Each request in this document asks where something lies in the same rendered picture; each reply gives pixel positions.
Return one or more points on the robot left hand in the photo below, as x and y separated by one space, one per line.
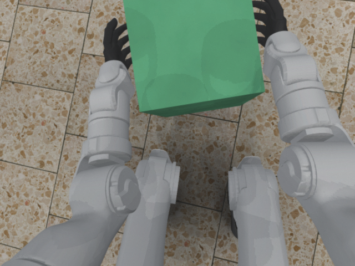
113 46

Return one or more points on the robot left forearm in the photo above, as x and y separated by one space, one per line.
109 119

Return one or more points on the robot right forearm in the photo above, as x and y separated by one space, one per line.
303 109

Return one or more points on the left robot upper arm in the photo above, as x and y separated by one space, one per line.
101 200

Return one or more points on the right robot upper arm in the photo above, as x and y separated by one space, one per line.
321 175

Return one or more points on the robot right hand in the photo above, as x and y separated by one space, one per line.
273 19

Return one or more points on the carton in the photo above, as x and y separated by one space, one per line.
193 55

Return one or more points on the right robot shin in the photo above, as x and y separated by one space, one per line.
271 178

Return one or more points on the robot left thigh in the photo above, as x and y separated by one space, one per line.
143 241

